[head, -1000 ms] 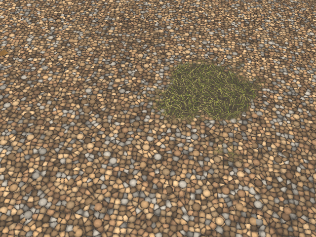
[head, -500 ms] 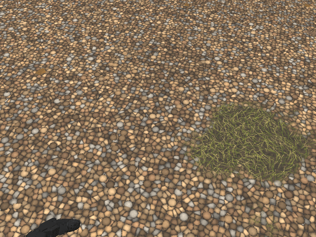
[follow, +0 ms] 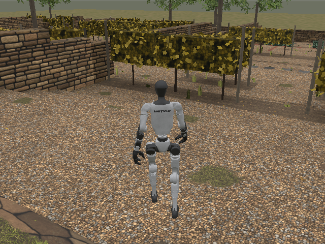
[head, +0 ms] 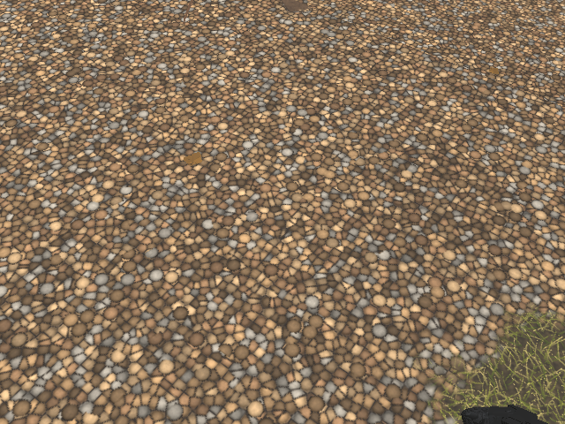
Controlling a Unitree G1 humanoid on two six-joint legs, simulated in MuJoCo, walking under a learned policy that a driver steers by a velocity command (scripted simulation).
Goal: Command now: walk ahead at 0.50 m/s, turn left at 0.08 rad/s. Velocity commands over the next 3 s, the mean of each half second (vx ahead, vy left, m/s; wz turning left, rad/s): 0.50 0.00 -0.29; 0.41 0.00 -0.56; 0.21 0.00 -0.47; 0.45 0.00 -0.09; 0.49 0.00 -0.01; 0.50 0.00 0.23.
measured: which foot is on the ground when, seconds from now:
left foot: down 0.00-0.56, up 0.58-1.00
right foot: down 0.00-0.00, up 0.02-0.54, down 0.56-1.00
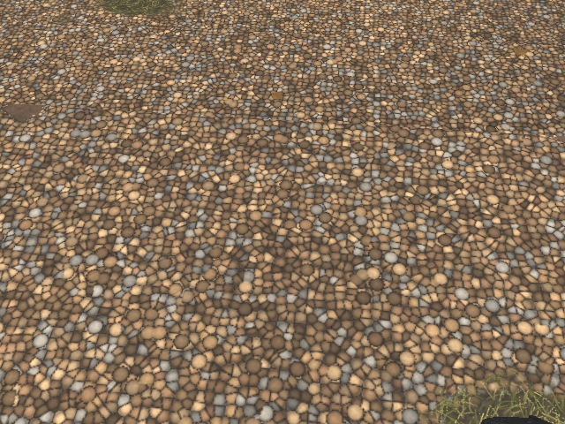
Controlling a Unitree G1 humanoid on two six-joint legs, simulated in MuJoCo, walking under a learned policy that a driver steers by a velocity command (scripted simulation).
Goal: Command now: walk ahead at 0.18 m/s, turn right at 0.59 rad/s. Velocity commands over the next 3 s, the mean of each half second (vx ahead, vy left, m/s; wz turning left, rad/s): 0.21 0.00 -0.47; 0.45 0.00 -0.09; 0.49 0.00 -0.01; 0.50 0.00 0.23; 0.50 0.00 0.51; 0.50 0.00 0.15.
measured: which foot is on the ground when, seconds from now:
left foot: up 0.00-0.02, down 0.04-0.44, up 0.46-0.90, down 0.92-1.00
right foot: down 0.00-0.04, up 0.06-0.44, down 0.46-0.94, up 0.96-1.00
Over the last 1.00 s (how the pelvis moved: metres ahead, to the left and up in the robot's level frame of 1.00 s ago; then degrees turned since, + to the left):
0.50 -0.07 0.00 -30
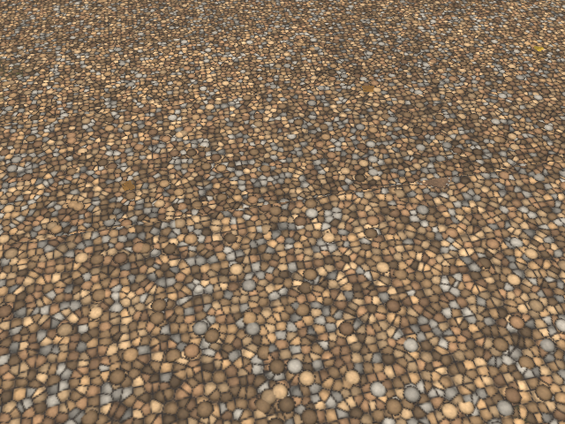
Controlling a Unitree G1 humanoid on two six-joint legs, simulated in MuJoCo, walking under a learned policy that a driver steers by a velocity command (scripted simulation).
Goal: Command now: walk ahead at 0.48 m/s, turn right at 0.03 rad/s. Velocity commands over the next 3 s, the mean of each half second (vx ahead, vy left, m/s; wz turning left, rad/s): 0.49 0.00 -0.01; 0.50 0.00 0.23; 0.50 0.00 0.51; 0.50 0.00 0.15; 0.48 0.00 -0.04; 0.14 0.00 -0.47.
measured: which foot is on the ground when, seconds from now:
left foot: down 0.00-0.44, up 0.46-0.98, down 1.00-1.00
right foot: up 0.00-0.42, down 0.44-1.00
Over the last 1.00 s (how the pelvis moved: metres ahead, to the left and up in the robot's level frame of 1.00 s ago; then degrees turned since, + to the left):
0.30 -0.03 -0.01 -15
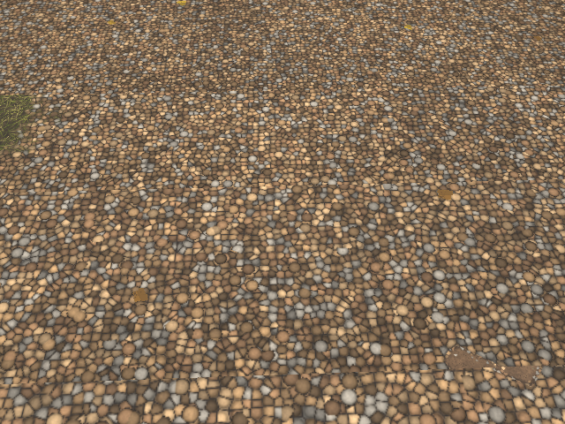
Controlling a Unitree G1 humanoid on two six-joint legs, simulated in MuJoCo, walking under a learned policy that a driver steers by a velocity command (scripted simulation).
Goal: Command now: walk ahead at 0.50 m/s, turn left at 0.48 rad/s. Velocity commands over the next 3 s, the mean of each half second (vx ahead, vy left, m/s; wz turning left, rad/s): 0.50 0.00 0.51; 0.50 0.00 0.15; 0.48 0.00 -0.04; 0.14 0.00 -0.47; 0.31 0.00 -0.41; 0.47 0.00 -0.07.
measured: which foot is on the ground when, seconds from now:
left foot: down 0.00-0.54, up 0.56-1.00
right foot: down 0.00-0.02, up 0.04-0.52, down 0.54-1.00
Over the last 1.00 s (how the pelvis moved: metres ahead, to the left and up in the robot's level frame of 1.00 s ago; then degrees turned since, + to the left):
0.55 0.00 -0.01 10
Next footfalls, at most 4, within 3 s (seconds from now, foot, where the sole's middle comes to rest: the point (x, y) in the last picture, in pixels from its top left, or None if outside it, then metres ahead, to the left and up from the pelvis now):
0.54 right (317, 423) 0.46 -0.03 -0.76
1.28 left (177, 325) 0.77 0.36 -0.94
1.68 right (219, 262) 0.99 0.26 -0.94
2.20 left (158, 284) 0.90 0.44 -0.94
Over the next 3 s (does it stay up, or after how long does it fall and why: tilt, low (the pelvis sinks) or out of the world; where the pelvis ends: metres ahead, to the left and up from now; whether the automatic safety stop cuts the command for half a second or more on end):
stays up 1.13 0.23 -0.16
